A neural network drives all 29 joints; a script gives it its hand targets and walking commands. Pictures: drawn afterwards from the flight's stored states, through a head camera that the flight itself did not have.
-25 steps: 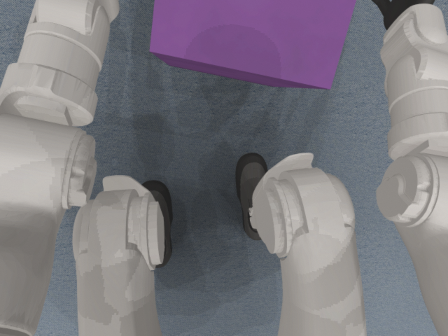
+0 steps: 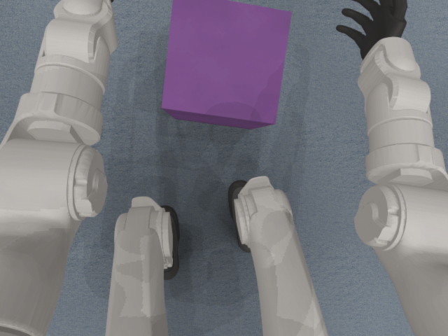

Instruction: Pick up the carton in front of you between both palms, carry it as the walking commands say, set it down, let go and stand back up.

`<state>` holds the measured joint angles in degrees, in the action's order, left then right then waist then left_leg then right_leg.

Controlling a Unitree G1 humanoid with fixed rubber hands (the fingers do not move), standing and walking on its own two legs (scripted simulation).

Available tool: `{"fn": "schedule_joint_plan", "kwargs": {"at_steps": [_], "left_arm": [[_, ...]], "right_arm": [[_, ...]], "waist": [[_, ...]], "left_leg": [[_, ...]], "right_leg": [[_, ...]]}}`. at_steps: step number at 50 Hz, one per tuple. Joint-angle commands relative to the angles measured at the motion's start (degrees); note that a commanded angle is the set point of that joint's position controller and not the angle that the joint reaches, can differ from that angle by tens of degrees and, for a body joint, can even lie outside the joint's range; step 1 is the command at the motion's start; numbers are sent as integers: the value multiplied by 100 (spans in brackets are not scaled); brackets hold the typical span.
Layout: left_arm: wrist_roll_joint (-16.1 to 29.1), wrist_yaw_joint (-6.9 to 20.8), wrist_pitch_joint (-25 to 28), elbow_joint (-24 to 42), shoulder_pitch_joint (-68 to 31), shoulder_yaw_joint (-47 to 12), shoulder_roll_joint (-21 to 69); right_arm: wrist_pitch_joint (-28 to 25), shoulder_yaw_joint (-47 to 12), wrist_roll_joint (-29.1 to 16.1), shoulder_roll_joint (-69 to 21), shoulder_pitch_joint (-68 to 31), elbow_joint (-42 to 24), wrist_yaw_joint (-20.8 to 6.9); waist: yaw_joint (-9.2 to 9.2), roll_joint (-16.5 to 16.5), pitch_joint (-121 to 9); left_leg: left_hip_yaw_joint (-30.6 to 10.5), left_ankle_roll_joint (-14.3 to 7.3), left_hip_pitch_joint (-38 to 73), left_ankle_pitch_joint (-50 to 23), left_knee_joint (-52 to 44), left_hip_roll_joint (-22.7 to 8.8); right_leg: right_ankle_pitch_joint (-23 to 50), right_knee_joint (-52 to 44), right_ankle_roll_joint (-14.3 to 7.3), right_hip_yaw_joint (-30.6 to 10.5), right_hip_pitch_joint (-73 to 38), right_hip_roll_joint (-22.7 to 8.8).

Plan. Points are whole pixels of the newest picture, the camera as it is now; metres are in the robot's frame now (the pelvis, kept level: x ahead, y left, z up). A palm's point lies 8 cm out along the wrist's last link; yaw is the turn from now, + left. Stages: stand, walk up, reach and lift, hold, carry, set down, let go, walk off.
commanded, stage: set down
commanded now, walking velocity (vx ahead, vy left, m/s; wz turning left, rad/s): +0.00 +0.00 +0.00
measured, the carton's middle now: (221, 76) +0.53 -0.10 -0.35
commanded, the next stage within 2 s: let go in 0.48 s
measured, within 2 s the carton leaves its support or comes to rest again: neither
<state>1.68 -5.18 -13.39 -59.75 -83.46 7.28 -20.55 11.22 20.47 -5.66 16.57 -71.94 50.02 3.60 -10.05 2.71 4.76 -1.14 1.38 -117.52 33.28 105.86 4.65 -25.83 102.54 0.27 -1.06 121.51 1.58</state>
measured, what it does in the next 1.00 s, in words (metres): rises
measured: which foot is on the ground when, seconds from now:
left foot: down 0.00-1.00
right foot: down 0.00-1.00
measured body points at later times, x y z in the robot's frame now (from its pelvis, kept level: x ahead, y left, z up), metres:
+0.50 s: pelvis +0.03 +0.00 +0.14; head +0.34 -0.03 +0.46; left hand +0.61 +0.08 +0.04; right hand +0.50 -0.31 +0.04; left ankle +0.09 +0.12 -0.44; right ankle +0.12 -0.11 -0.44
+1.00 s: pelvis +0.08 -0.02 +0.25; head +0.29 -0.04 +0.65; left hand +0.46 +0.13 +0.14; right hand +0.38 -0.30 +0.15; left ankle +0.09 +0.12 -0.44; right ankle +0.12 -0.11 -0.44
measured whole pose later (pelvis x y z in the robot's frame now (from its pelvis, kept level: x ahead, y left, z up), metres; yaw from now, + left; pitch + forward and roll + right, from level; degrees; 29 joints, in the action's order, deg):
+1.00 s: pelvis +0.08 -0.02 +0.25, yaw -1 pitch +29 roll +1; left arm -6.0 -5.4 -6.0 -33.9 -24.6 10.5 -5.9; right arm 4.1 10.3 1.3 13.4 -19.5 33.0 -7.5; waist -5.9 0.2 -1.8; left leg -4.7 2.0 -54.3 18.7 44.0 2.3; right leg -14.1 43.9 -1.9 -1.4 58.6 2.4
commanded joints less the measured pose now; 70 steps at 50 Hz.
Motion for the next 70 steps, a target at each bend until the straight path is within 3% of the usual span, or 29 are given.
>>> {"fn": "schedule_joint_plan", "kwargs": {"at_steps": [1,9,18,26,30,34,41,47,56,60,64,70], "left_arm": [[24,-10,-3,988,-1675,-66,-408],[-112,-7,-184,1471,-1173,68,-247],[-238,95,-38,1266,-608,284,-151],[-430,200,112,1050,-182,455,57],[-730,78,175,1306,688,645,416],[-1014,-160,251,2085,1905,768,886],[-910,-276,469,3339,3598,505,1155],[-769,-61,815,3237,5048,353,1106],[-665,236,1264,3057,7112,207,869],[-562,350,1396,3267,7806,53,764],[-481,444,1450,3456,8342,-99,721],[-370,602,1301,3717,9032,-256,610]], "right_arm": [[-15,136,-3,920,-1110,-865,-59],[147,219,17,932,-565,-1270,-258],[9,273,188,738,-212,-1163,-394],[-186,387,474,562,91,-948,-526],[-274,351,772,512,777,-1063,-705],[-342,166,1076,519,1763,-1479,-926],[-523,-428,987,505,3347,-2106,-1139],[-784,-897,697,201,4737,-2206,-1128],[-1125,-1426,438,9,6751,-2645,-886],[-1196,-1605,385,-30,7616,-2931,-800],[-1208,-1709,345,0,8006,-3096,-777],[-1025,-1696,418,118,8296,-3099,-805]], "waist": [[-484,555,-6919],[-401,694,-7241],[-264,374,-6743],[-163,319,-6375],[-67,288,-6717],[39,136,-6767],[129,-177,-5505],[311,-382,-4539],[531,-658,-3511],[570,-569,-2924],[717,-227,-2173],[906,151,-1180]], "left_leg": [[475,-6,3028,-965,-1206,287],[394,41,3934,-1703,-1997,299],[269,47,4244,-1939,-3159,248],[120,73,4925,-2147,-4140,155],[87,133,5536,-2690,-4594,155],[102,193,6014,-3001,-5086,185],[138,158,6244,-2317,-6004,127],[173,62,6374,-1987,-6530,50],[91,-79,7368,-2201,-7265,-8],[26,-109,8341,-2458,-7646,-73],[-48,-78,9463,-2767,-8009,-171],[-141,-4,10203,-2949,-8469,-348]], "right_leg": [[2199,-1129,287,639,-4421,113],[2872,-1846,275,646,-4973,181],[3151,-2880,299,555,-5778,186],[3130,-3821,267,489,-6273,135],[3543,-4198,210,440,-7007,154],[3811,-4588,133,342,-7926,159],[3546,-5423,56,56,-9369,57],[3692,-5915,89,-202,-10428,-83],[4483,-6486,156,-400,-11603,-200],[4309,-6899,169,-331,-11744,-151],[3540,-7410,139,-167,-11522,-20],[2654,-7809,46,2,-11671,124]]}}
